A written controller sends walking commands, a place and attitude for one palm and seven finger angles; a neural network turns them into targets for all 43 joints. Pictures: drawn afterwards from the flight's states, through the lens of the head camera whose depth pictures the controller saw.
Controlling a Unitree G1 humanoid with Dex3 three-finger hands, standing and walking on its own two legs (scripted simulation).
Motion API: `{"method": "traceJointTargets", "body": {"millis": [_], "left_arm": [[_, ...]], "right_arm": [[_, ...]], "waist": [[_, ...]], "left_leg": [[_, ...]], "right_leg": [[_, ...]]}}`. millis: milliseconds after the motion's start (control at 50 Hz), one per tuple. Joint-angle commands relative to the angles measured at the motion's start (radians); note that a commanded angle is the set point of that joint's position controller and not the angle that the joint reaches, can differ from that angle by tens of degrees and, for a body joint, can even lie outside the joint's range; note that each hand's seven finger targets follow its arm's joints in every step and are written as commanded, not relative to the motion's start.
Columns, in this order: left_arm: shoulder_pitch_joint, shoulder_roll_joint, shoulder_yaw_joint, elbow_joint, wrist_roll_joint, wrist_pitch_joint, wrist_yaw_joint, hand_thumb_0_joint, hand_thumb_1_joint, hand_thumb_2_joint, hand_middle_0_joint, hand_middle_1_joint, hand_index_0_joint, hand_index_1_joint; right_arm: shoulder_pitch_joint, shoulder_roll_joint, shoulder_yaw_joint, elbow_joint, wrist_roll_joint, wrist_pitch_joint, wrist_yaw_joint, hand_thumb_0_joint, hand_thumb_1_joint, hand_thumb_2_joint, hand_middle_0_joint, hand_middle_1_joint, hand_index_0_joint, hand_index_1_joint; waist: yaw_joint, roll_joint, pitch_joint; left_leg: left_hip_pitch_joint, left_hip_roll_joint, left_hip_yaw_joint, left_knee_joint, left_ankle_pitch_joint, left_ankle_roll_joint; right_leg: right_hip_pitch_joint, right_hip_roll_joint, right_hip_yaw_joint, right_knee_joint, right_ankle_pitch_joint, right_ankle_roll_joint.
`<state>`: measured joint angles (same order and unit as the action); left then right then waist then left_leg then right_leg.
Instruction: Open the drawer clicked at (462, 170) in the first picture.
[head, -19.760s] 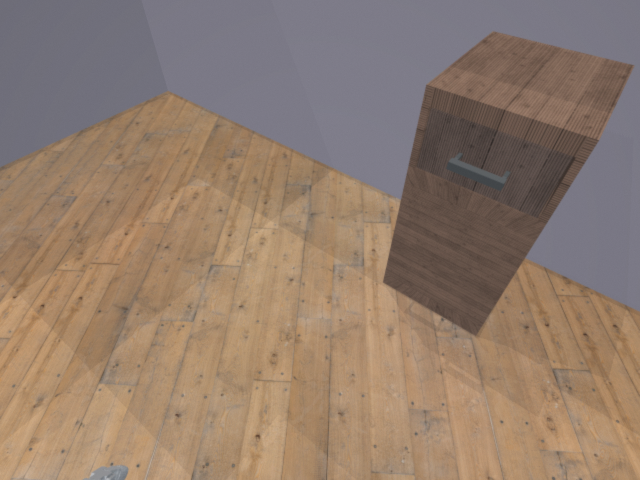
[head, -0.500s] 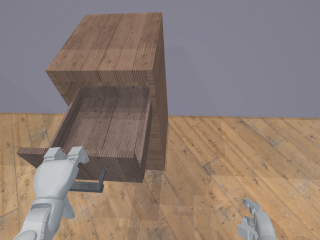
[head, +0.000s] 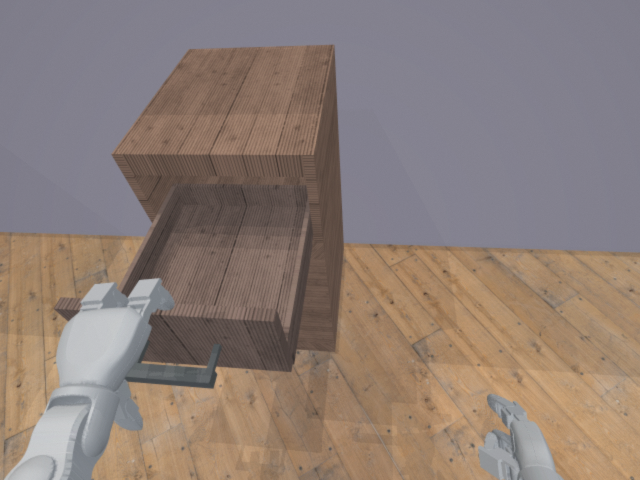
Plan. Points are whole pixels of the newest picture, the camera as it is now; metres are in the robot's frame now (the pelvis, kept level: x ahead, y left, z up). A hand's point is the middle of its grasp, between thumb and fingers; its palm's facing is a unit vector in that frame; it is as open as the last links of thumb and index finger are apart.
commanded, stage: lift the hand off the handle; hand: left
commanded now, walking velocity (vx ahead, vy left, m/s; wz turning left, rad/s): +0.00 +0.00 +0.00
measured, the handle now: (174, 361) +0.28 +0.29 -0.09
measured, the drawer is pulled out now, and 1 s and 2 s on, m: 0.30 0.30 0.30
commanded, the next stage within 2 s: draw the hand back to the body in 0.30 s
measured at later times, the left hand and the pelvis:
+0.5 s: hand (128, 346) +0.23 +0.27 +0.06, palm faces +0.02 -0.06 -1.00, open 13.8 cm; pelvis +0.00 +0.01 +0.01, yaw +0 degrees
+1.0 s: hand (86, 356) +0.21 +0.29 +0.10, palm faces +0.04 -0.04 -1.00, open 13.8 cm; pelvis +0.00 +0.02 +0.01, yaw +0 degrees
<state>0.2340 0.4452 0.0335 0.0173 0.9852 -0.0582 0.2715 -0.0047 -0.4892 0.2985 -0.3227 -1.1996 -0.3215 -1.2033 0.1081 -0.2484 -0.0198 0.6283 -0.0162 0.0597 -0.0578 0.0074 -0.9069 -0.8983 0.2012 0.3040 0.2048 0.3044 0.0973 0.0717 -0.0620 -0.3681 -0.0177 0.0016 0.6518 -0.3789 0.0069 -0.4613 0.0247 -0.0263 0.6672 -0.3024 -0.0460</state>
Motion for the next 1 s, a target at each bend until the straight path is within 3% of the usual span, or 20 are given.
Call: {"method": "traceJointTargets", "body": {"millis": [0,80,160,200,280,340,380,420,480,540,640,720,740,780,860,920,980], "left_arm": [[-0.178,0.218,0.136,-0.191,-0.007,0.004,0.045,0.0,-0.5,0.3,-0.3,-1.2,-0.3,-1.2],[-0.159,0.226,0.14,-0.216,-0.011,0.019,0.028,0.0,-0.5,0.3,-0.3,-1.2,-0.3,-1.2],[-0.17,0.24,0.153,-0.186,-0.035,0.035,-0.007,0.0,-0.5,0.3,-0.3,-1.2,-0.3,-1.2],[-0.182,0.248,0.156,-0.172,-0.034,0.031,-0.021,0.0,-0.5,0.3,-0.3,-1.2,-0.3,-1.2],[-0.218,0.202,0.102,-0.186,-0.037,0.013,-0.043,0.0,-0.5,0.3,-0.3,-1.2,-0.3,-1.2],[-0.238,0.205,0.102,-0.208,-0.026,-0.008,-0.043,0.0,-0.5,0.3,-0.3,-1.2,-0.3,-1.2],[-0.202,0.21,0.119,-0.224,-0.023,-0.019,-0.033,0.0,-0.5,0.3,-0.3,-1.2,-0.3,-1.2],[-0.141,0.256,0.175,-0.264,-0.022,-0.019,-0.019,0.0,-0.5,0.3,-0.3,-1.2,-0.3,-1.2],[-0.112,0.226,0.162,-0.308,-0.023,-0.007,0.0,0.0,-0.5,0.3,-0.3,-1.2,-0.3,-1.2],[-0.099,0.224,0.163,-0.304,-0.03,0.023,0.002,0.0,-0.5,0.3,-0.3,-1.2,-0.3,-1.2],[-0.104,0.21,0.129,-0.327,-0.044,0.05,-0.036,0.0,-0.5,0.3,-0.3,-1.2,-0.3,-1.2],[-0.067,0.236,0.148,-0.383,-0.052,0.041,-0.069,0.0,-0.5,0.3,-0.3,-1.2,-0.3,-1.2],[-0.068,0.217,0.127,-0.407,-0.051,0.033,-0.074,0.0,-0.5,0.3,-0.3,-1.2,-0.3,-1.2],[-0.02,0.244,0.163,-0.412,-0.061,0.031,-0.078,0.0,-0.5,0.3,-0.3,-1.2,-0.3,-1.2],[-0.027,0.263,0.193,-0.394,-0.067,0.03,-0.085,0.0,-0.5,0.3,-0.3,-1.2,-0.3,-1.2],[-0.035,0.28,0.211,-0.419,-0.072,0.031,-0.089,0.0,-0.5,0.3,-0.3,-1.2,-0.3,-1.2],[-0.016,0.266,0.196,-0.44,-0.084,0.026,-0.103,0.0,-0.5,0.3,-0.3,-1.2,-0.3,-1.2]], "right_arm": [[-0.124,-0.092,-0.031,-0.149,-0.001,-0.05,-0.012,0.0,-0.9,-0.9,0.2,0.3,0.2,0.3],[-0.132,-0.09,-0.026,-0.152,-0.001,-0.046,-0.012,0.0,-0.9,-0.9,0.2,0.3,0.2,0.3],[-0.145,-0.092,-0.02,-0.145,0.006,-0.037,-0.017,0.0,-0.9,-0.9,0.2,0.3,0.2,0.3],[-0.144,-0.092,-0.018,-0.144,0.006,-0.038,-0.02,0.0,-0.9,-0.9,0.2,0.3,0.2,0.3],[-0.132,-0.094,-0.019,-0.147,0.003,-0.046,-0.016,0.0,-0.9,-0.9,0.2,0.3,0.2,0.3],[-0.127,-0.095,-0.02,-0.149,-0.003,-0.05,-0.013,0.0,-0.9,-0.9,0.2,0.3,0.2,0.3],[-0.121,-0.093,-0.025,-0.15,-0.006,-0.053,-0.009,0.0,-0.9,-0.9,0.2,0.3,0.2,0.3],[-0.132,-0.095,-0.028,-0.151,-0.009,-0.047,-0.006,0.0,-0.9,-0.9,0.2,0.3,0.2,0.3],[-0.141,-0.088,-0.024,-0.159,-0.004,-0.044,0.002,0.0,-0.9,-0.9,0.2,0.3,0.2,0.3],[-0.146,-0.09,-0.02,-0.159,0.001,-0.039,0.005,0.0,-0.9,-0.9,0.2,0.3,0.2,0.3],[-0.153,-0.094,-0.014,-0.158,0.005,-0.039,0.002,0.0,-0.9,-0.9,0.2,0.3,0.2,0.3],[-0.16,-0.098,-0.013,-0.164,0.0,-0.04,0.001,0.0,-0.9,-0.9,0.2,0.3,0.2,0.3],[-0.15,-0.092,-0.006,-0.168,-0.004,-0.043,0.005,0.0,-0.9,-0.9,0.2,0.3,0.2,0.3],[-0.148,-0.097,-0.007,-0.171,-0.004,-0.041,0.004,0.0,-0.9,-0.9,0.2,0.3,0.2,0.3],[-0.158,-0.095,-0.005,-0.159,0.0,-0.03,0.005,0.0,-0.9,-0.9,0.2,0.3,0.2,0.3],[-0.169,-0.097,-0.002,-0.17,0.001,-0.033,0.001,0.0,-0.9,-0.9,0.2,0.3,0.2,0.3],[-0.156,-0.098,-0.001,-0.173,-0.001,-0.034,0.001,0.0,-0.9,-0.9,0.2,0.3,0.2,0.3]], "waist": [[-0.01,-0.058,-0.185],[0.008,-0.033,-0.221],[-0.003,-0.082,-0.141],[0.003,-0.072,-0.145],[-0.01,-0.05,-0.143],[-0.005,-0.039,-0.177],[0.007,-0.041,-0.197],[0.027,-0.019,-0.216],[0.022,-0.006,-0.19],[0.017,-0.034,-0.159],[0.004,-0.043,-0.138],[0.014,-0.012,-0.147],[0.011,-0.024,-0.153],[0.022,-0.039,-0.14],[0.02,-0.034,-0.081],[0.026,-0.008,-0.098],[0.027,-0.022,-0.118]], "left_leg": [[0.016,-0.025,0.001,-0.092,0.25,0.018],[0.042,-0.026,0.003,-0.107,0.287,0.016],[0.024,-0.025,0.003,-0.129,0.257,0.019],[0.026,-0.026,0.005,-0.138,0.248,0.019],[0.053,-0.024,0.004,-0.142,0.262,0.018],[0.065,-0.024,0.003,-0.143,0.273,0.016],[0.076,-0.023,0.001,-0.142,0.303,0.014],[0.085,-0.023,-0.002,-0.148,0.338,0.008],[0.085,-0.017,-0.002,-0.154,0.35,0.005],[0.079,-0.014,-0.001,-0.169,0.331,0.005],[0.103,-0.013,-0.001,-0.184,0.307,0.01],[0.137,-0.011,-0.007,-0.195,0.346,0.008],[0.141,-0.009,-0.007,-0.193,0.354,0.009],[0.139,-0.009,-0.006,-0.198,0.357,0.011],[0.127,-0.008,-0.007,-0.219,0.316,0.008],[0.147,-0.009,-0.008,-0.222,0.32,0.008],[0.16,-0.01,-0.005,-0.222,0.342,0.012]], "right_leg": [[0.185,-0.013,0.05,-0.11,0.196,0.011],[0.231,-0.017,0.051,-0.113,0.234,0.01],[0.234,-0.016,0.053,-0.144,0.215,0.015],[0.24,-0.016,0.053,-0.15,0.197,0.015],[0.219,-0.015,0.039,-0.158,0.193,0.014],[0.228,-0.016,0.038,-0.156,0.19,0.012],[0.24,-0.014,0.036,-0.15,0.218,0.009],[0.279,-0.011,0.049,-0.15,0.254,0.002],[0.257,-0.012,0.04,-0.148,0.254,0.003],[0.259,-0.012,0.038,-0.161,0.236,0.006],[0.259,-0.014,0.032,-0.185,0.203,0.011],[0.288,-0.009,0.036,-0.201,0.226,0.007],[0.286,-0.017,0.021,-0.195,0.226,0.012],[0.297,-0.014,0.023,-0.202,0.24,0.013],[0.29,-0.01,0.031,-0.227,0.202,0.009],[0.305,-0.009,0.037,-0.235,0.203,0.009],[0.32,-0.015,0.023,-0.234,0.226,0.015]]}}
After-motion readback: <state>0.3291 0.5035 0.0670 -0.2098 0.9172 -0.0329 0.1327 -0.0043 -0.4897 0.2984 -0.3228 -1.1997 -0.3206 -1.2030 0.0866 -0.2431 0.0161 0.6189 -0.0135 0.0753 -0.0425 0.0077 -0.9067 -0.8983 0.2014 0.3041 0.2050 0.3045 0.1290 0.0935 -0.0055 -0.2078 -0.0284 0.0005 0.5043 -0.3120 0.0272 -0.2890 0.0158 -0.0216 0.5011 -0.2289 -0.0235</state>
